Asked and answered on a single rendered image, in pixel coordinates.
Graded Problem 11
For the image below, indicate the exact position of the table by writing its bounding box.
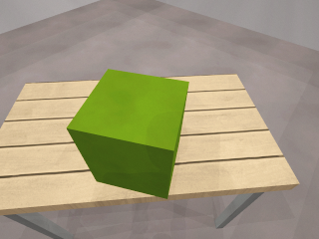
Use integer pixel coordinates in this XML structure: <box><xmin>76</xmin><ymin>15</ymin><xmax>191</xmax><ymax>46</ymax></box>
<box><xmin>0</xmin><ymin>74</ymin><xmax>300</xmax><ymax>239</ymax></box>

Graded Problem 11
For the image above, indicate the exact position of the carton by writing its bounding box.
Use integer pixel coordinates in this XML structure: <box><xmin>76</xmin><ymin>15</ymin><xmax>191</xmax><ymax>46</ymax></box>
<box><xmin>67</xmin><ymin>69</ymin><xmax>189</xmax><ymax>199</ymax></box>

